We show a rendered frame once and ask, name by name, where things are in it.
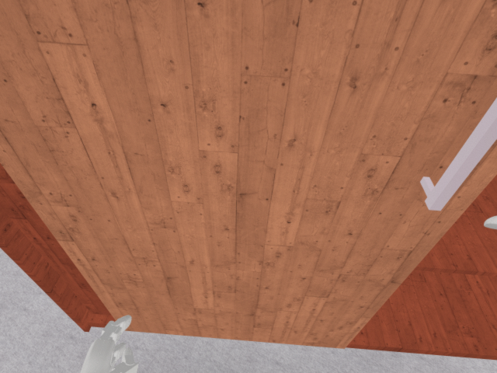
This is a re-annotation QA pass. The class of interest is handle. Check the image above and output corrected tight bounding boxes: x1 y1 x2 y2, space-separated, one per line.
420 98 497 211

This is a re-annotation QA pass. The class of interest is left robot hand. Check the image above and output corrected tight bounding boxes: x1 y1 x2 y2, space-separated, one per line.
81 315 139 373

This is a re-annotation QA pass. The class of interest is wardrobe door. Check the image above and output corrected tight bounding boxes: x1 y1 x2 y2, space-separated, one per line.
0 163 111 315
0 0 497 349

